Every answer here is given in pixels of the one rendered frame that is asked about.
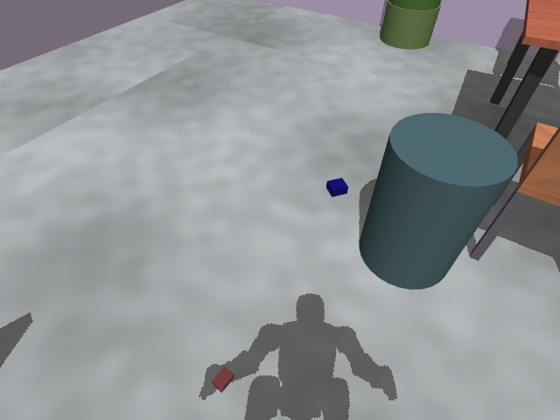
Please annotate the table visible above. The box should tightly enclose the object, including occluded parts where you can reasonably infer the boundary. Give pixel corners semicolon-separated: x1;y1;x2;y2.
490;0;560;139

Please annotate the potted plant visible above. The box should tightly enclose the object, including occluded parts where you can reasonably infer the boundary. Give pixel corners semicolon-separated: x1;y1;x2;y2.
380;0;441;49

